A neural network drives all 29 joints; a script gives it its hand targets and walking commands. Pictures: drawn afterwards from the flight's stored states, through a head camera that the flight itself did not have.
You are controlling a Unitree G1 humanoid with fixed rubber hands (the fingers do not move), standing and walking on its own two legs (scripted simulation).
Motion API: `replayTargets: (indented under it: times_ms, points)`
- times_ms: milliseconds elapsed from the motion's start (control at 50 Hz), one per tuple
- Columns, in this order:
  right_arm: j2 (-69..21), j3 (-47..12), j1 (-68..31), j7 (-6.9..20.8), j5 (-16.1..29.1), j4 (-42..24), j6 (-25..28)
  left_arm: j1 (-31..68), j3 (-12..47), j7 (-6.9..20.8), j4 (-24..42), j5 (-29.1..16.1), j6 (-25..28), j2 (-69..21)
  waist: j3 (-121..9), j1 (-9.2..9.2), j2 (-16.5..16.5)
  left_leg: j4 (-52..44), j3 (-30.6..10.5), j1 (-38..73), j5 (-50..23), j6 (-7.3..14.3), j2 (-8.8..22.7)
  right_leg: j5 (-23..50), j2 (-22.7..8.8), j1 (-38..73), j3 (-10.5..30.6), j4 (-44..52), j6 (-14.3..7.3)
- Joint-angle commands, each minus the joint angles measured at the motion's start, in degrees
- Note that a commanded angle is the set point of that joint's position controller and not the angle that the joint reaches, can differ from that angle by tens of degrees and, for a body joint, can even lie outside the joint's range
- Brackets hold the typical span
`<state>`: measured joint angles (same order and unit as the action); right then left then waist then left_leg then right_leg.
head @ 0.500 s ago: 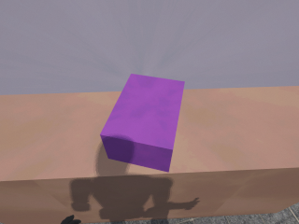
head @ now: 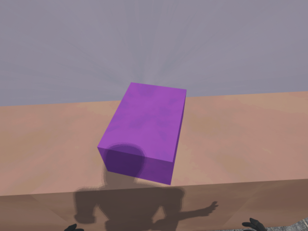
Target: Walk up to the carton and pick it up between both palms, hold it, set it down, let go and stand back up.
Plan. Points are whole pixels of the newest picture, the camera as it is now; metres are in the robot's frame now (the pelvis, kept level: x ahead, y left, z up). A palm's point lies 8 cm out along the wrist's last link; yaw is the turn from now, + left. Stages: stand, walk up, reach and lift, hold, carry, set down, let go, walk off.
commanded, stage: walk up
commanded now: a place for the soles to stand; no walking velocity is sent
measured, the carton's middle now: (148, 128) +0.46 +0.04 -0.03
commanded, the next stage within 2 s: reach and lift in 1.30 s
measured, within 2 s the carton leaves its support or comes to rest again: neither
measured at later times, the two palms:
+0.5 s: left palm out of the picture +0.11 +0.26 -0.09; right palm out of the picture +0.10 -0.26 -0.09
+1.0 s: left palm out of the picture +0.09 +0.28 -0.10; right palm out of the picture +0.08 -0.24 -0.09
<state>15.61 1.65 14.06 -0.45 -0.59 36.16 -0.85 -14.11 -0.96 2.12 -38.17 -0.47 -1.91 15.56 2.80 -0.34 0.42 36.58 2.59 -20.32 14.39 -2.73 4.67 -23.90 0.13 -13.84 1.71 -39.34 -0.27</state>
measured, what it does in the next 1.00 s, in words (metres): stands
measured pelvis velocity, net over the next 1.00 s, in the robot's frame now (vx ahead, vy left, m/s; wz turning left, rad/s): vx -0.02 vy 0.02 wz -0.04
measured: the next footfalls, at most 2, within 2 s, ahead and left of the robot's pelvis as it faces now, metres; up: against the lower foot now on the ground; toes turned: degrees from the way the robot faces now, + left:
none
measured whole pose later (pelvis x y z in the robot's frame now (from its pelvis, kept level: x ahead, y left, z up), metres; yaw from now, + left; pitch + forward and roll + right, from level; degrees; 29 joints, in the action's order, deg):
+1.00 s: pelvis -0.02 +0.02 +0.00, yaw -2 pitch -2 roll +0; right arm 15.7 1.5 14.1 0.7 -0.2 40.1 -0.6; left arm -16.1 -1.2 1.7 -38.6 -0.1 -0.7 15.3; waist 3.5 0.3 -0.4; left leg 34.7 4.9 -20.3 12.4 -0.9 4.8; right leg -20.0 0.0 -14.1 4.1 -35.9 1.7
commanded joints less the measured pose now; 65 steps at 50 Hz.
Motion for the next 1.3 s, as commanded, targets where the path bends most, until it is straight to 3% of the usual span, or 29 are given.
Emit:
replayTargets:
  times_ms: [0, 120, 300, 320, 360, 520, 780, 900, 940, 1100, 1200, 1260, 1280]
  points:
    - [9.0, 2.7, 0.0, -0.4, -0.2, -4.9, 1.5, 0.8, -3.0, -0.1, 6.0, 0.1, 1.0, 10.1, -3.8, 0.14, -3.8, -3.5, -1.5, 8.9, -10.5, 5.1, 1.8, 14.6, -4.8, -6.4, 5.4, 11.7, -3.7]
    - [9.3, 2.9, 0.0, -0.2, -0.1, -4.3, 1.5, 0.7, -3.1, 0.0, 6.5, 0.3, 0.7, 10.0, -5.0, -0.06, -1.4, -4.5, -2.2, 8.6, -9.5, 5.7, 2.8, 13.1, -4.2, -5.2, 5.3, 10.3, -3.4]
    - [9.9, 3.2, 0.4, -0.1, -0.2, -3.9, 1.3, 0.1, -3.2, 0.1, 6.4, 0.5, 0.8, 9.6, -2.2, 0.16, 0.9, -7.6, -3.7, 5.8, -2.2, 5.9, 3.9, 9.7, -3.4, -5.8, 5.7, 10.9, -3.0]
    - [9.6, 2.7, -1.6, 0.3, 0.6, -3.9, 1.2, 1.2, -2.8, -0.2, 6.6, -0.2, 1.3, 9.1, -1.6, 0.15, 1.6, -6.7, -3.1, 5.6, -5.9, 5.3, 3.1, 11.4, -4.6, -6.1, 7.3, 12.6, -2.4]
    - [8.7, 2.4, -0.7, 0.6, 0.5, -3.6, 1.3, 1.8, -3.0, -0.4, 6.5, -0.3, 1.7, 10.1, -2.4, 0.76, -0.4, -5.8, -2.5, 8.0, -7.8, 4.8, 2.5, 11.4, -5.1, -7.2, 7.9, 13.7, -2.5]
    - [9.1, 2.4, 0.1, 0.8, 0.2, -2.5, 1.6, 1.0, -2.8, -0.6, 6.0, 0.0, 1.9, 9.3, -3.7, 0.86, -2.3, -7.0, -2.9, 9.4, -5.6, 5.1, 2.9, 9.5, -4.3, -6.8, 6.8, 13.8, -2.3]
    - [9.9, 2.5, -1.1, 0.8, 0.3, -1.8, 1.7, -1.1, -2.8, -0.5, 5.4, 0.4, 2.3, 8.4, -2.0, 0.49, 1.0, -11.9, -4.9, 5.1, 3.8, 5.8, 4.5, 7.1, -2.9, -5.3, 5.5, 11.9, -1.6]
    - [9.7, 2.1, -0.9, 0.9, 0.4, -1.7, 1.6, -2.5, -3.0, -0.7, 5.0, 0.4, 2.4, 9.1, -2.2, 0.27, 1.4, -11.4, -5.5, 5.7, 4.3, 5.7, 4.4, 6.5, -3.1, -6.3, 6.6, 12.3, -1.5]
    - [9.5, 2.1, -0.7, 0.8, 0.3, -1.6, 1.4, -2.7, -3.0, -0.8, 4.6, 0.1, 2.5, 9.1, -1.9, 0.63, -0.2, -10.8, -5.0, 6.9, 5.7, 5.4, 3.9, 3.7, -3.4, -8.4, 7.4, 14.0, -1.7]
    - [9.3, 1.9, 0.3, 0.7, 0.3, -1.2, 1.7, -2.3, -2.9, -0.8, 4.6, 0.2, 2.6, 9.2, -1.9, 1.19, -1.1, -9.6, -4.4, 7.6, 1.2, 5.2, 3.6, 7.7, -3.7, -8.5, 7.7, 13.6, -2.0]
    - [10.1, 2.1, 0.0, 0.6, 0.3, -1.2, 1.5, -3.5, -2.9, -0.8, 4.2, 0.3, 2.5, 8.9, -2.8, 0.60, 0.7, -10.4, -4.7, 7.0, 2.3, 5.3, 4.0, 8.0, -3.3, -7.5, 7.0, 12.4, -1.6]
    - [9.1, 1.7, 0.5, 0.6, 0.3, -1.0, 1.5, -3.1, -3.1, -0.9, 4.5, 0.3, 2.5, 9.6, -3.7, 0.95, -1.1, -9.8, -4.4, 7.6, 2.1, 5.4, 3.6, 7.8, -3.6, -7.2, 7.7, 12.9, -1.9]
    - [9.4, 1.8, 0.2, 0.6, 0.3, -1.0, 1.5, -3.0, -3.0, -0.9, 4.5, 0.2, 2.5, 9.2, -3.8, 0.79, -0.4, -9.6, -3.9, 8.1, 1.8, 5.2, 3.6, 7.9, -3.6, -7.6, 7.8, 12.9, -1.9]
